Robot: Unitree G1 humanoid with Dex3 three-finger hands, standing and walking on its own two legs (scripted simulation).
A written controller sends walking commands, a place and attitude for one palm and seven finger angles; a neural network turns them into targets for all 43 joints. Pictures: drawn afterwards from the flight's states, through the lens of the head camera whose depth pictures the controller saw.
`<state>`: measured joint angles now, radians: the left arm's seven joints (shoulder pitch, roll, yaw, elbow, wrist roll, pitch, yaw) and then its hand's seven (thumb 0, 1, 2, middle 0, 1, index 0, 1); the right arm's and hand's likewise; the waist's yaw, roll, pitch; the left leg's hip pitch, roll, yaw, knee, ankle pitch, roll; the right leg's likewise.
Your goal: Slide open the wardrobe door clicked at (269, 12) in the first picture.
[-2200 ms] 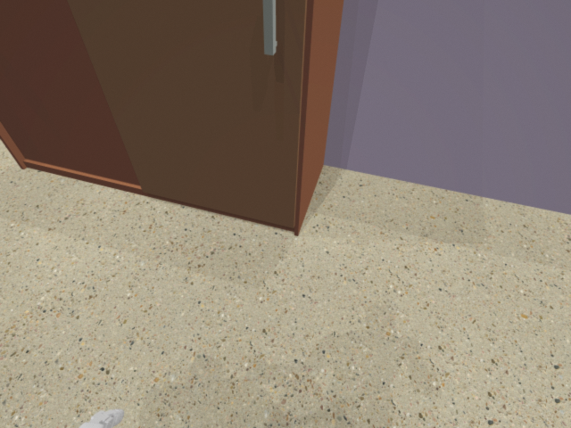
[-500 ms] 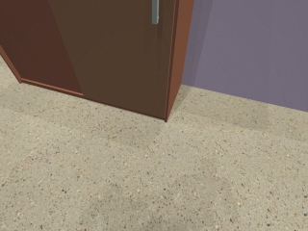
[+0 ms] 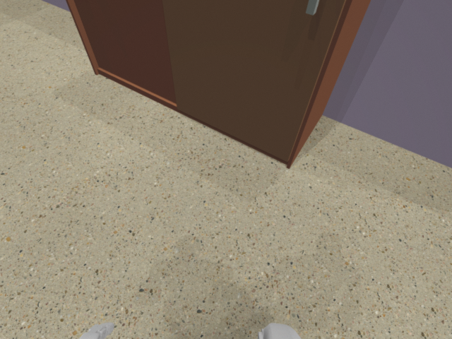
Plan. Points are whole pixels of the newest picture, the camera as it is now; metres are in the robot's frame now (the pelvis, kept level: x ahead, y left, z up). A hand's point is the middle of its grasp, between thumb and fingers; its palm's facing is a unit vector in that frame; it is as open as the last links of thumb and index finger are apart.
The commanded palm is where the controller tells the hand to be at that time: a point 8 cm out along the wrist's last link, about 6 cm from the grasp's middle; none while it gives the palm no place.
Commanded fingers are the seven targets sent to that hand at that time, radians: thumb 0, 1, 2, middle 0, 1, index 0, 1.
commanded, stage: walk to a spot facing it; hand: right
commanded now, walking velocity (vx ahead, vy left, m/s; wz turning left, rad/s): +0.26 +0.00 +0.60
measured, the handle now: out of the picture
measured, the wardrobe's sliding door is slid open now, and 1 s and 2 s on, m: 0.00 0.00 0.00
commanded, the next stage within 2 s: turn to face it in 1.78 s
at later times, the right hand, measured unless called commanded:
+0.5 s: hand (349, 326) +0.17 -0.25 -0.17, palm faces -0.24 +0.95 -0.18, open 7.4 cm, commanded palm none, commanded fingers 0.00 -0.90 -0.90 0.20 0.30 0.20 0.30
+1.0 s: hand (250, 228) +0.39 -0.05 -0.17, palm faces -0.52 +0.83 -0.21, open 7.2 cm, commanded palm none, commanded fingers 0.00 -0.90 -0.90 0.20 0.30 0.20 0.30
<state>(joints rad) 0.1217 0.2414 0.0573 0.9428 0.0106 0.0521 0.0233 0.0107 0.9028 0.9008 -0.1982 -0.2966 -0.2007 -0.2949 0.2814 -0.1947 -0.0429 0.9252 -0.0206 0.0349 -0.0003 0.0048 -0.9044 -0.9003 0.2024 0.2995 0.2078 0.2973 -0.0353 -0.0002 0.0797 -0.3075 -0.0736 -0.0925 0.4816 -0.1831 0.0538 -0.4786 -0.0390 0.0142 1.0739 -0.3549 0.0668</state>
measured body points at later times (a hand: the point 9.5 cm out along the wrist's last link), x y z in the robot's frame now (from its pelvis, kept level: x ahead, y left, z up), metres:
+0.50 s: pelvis +0.05 -0.06 +0.01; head +0.06 -0.11 +0.45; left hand -0.04 +0.17 -0.12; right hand +0.19 -0.30 -0.15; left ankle +0.04 +0.12 -0.63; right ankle -0.02 -0.16 -0.74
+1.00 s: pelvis +0.21 +0.06 -0.01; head +0.23 +0.07 +0.44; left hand +0.10 +0.27 -0.15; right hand +0.41 -0.10 -0.15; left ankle +0.19 +0.13 -0.74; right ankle +0.30 -0.07 -0.65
